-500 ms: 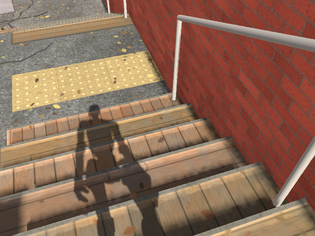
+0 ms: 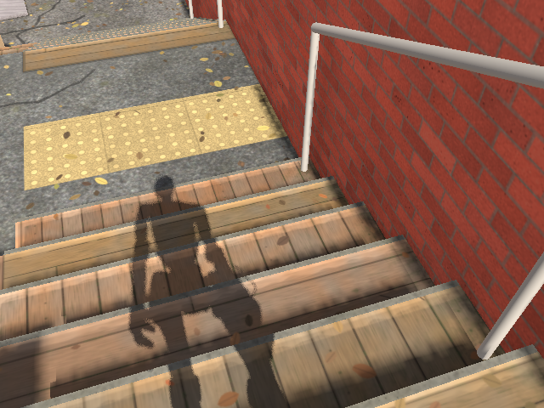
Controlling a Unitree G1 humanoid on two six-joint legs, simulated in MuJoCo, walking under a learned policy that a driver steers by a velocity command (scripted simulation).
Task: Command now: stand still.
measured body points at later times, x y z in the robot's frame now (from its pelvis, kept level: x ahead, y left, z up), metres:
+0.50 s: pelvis +0.01 +0.00 +0.00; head +0.01 +0.00 +0.45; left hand -0.02 +0.21 -0.17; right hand -0.01 -0.22 -0.16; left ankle -0.02 +0.08 -0.74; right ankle -0.02 -0.18 -0.74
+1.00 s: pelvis +0.07 -0.04 -0.02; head +0.07 -0.06 +0.43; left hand +0.03 +0.19 -0.17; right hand +0.02 -0.28 -0.18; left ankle -0.01 +0.07 -0.71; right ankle +0.02 -0.12 -0.74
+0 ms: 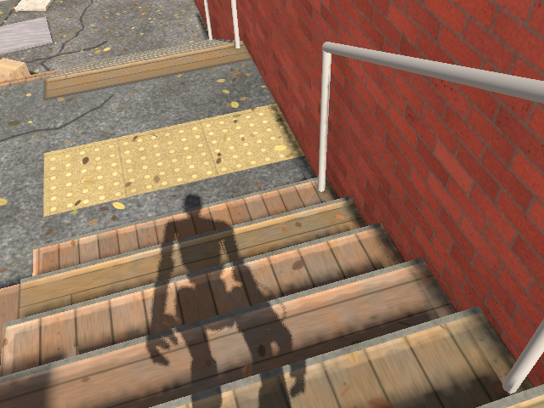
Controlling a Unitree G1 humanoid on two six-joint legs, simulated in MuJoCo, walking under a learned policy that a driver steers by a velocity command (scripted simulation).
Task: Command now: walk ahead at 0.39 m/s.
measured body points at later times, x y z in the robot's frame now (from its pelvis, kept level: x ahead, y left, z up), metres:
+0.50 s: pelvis +0.26 +0.03 -0.15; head +0.29 +0.03 +0.30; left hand +0.20 +0.24 -0.31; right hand +0.29 -0.22 -0.30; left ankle +0.27 +0.08 -0.88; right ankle +0.13 -0.13 -0.63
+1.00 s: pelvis +0.57 -0.01 -0.30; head +0.57 -0.01 +0.15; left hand +0.57 +0.25 -0.43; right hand +0.58 -0.23 -0.45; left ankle +0.44 +0.10 -0.79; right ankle +0.63 -0.09 -1.03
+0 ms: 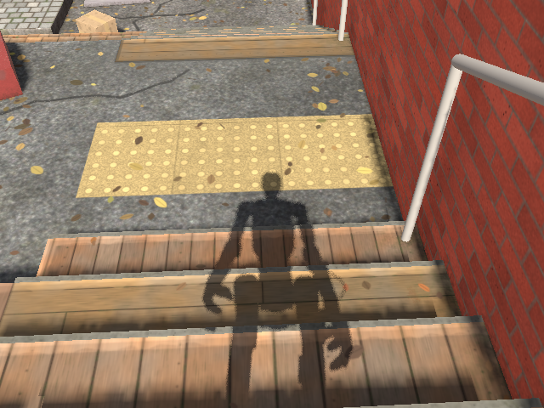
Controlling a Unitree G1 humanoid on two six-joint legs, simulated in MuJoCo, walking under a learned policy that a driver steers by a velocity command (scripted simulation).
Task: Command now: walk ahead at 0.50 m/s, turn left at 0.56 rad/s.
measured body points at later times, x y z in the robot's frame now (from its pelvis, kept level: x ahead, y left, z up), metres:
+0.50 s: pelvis +0.25 +0.06 -0.08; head +0.26 +0.09 +0.37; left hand +0.00 +0.16 -0.21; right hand +0.49 -0.05 -0.20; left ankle +0.37 +0.25 -0.81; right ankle +0.03 -0.09 -0.73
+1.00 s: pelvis +0.56 +0.15 -0.23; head +0.58 +0.14 +0.22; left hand +0.60 +0.40 -0.35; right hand +0.56 -0.08 -0.38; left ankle +0.37 +0.23 -0.88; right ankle +0.76 +0.09 -0.95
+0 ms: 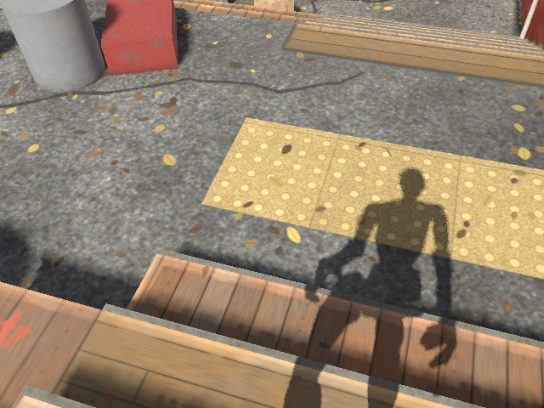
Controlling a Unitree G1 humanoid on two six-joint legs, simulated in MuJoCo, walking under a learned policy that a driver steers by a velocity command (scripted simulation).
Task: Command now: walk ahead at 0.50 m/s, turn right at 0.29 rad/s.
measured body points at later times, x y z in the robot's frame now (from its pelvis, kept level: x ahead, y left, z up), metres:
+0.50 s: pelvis +0.29 -0.11 -0.13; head +0.29 -0.12 +0.32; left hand +0.23 +0.10 -0.27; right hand +0.46 -0.34 -0.22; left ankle +0.54 +0.00 -0.80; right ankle +0.16 -0.14 -0.81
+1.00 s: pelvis +0.55 -0.19 -0.24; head +0.55 -0.21 +0.21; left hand +0.81 -0.09 -0.35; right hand +0.35 -0.31 -0.40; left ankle +0.52 -0.05 -0.95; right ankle +0.56 -0.36 -0.92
